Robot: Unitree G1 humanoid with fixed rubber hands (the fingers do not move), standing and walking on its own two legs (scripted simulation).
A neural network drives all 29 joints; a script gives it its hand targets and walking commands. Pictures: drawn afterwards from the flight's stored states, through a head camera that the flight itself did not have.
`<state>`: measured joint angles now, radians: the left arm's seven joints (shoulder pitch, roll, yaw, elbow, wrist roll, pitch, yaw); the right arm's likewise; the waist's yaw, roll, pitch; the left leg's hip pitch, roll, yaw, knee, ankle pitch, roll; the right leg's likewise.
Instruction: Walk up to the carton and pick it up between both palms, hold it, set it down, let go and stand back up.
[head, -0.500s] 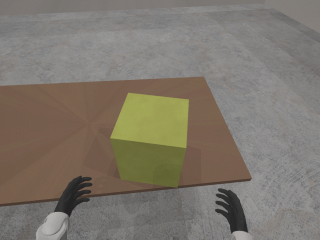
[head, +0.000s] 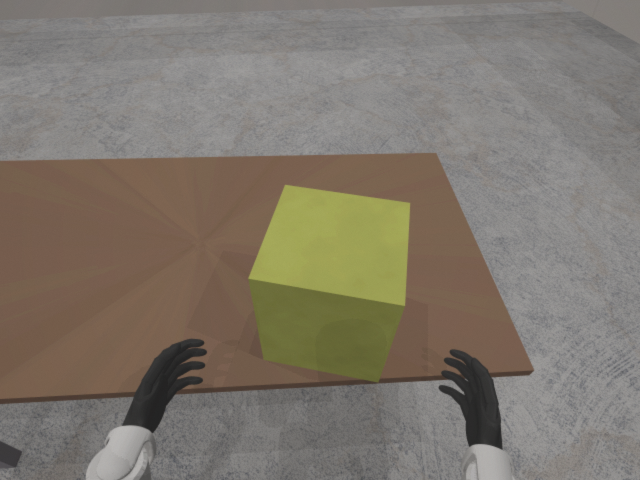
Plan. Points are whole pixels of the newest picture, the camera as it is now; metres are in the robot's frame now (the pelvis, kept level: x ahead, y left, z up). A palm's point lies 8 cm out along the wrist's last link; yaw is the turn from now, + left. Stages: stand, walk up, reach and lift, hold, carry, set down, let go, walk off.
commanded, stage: reach and lift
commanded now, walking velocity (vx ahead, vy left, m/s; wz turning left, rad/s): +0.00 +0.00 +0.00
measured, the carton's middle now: (332, 285) +0.44 -0.01 -0.08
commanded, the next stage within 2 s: none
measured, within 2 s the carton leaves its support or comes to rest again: neither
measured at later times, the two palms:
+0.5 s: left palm (169, 325) +0.31 +0.21 +0.02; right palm (488, 358) +0.28 -0.21 +0.00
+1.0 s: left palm (186, 244) +0.40 +0.20 +0.08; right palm (494, 289) +0.35 -0.21 +0.06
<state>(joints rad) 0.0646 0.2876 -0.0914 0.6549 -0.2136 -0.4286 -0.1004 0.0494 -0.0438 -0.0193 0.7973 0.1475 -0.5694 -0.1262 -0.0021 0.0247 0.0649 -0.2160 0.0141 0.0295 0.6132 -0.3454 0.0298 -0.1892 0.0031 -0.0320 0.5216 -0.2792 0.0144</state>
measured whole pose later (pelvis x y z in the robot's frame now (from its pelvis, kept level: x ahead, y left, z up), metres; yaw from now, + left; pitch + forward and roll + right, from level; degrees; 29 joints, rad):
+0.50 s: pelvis +0.00 -0.01 +0.01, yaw +0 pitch -1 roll -1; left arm -0.26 0.32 -0.05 0.81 -0.26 -0.28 -0.08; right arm -0.19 -0.09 0.00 0.77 0.20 -0.34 -0.16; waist -0.03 0.01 0.04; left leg -0.21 0.01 0.03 0.52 -0.29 0.02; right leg -0.21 0.00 -0.02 0.47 -0.25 0.00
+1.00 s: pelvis +0.00 -0.01 +0.01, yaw -1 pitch +4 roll -1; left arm -0.67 0.35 0.00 1.01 -0.25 -0.09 -0.09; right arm -0.53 -0.15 0.03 0.84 0.28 -0.13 -0.21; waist -0.06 0.01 -0.02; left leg -0.30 0.01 0.03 0.49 -0.25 0.02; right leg -0.28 0.01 -0.01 0.41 -0.19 0.01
